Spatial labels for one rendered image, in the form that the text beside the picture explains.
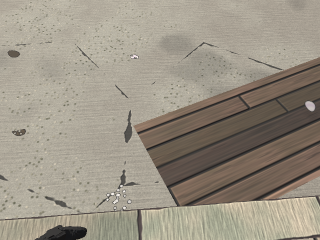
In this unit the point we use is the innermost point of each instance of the left robot hand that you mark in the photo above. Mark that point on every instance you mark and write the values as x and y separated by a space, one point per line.
64 233

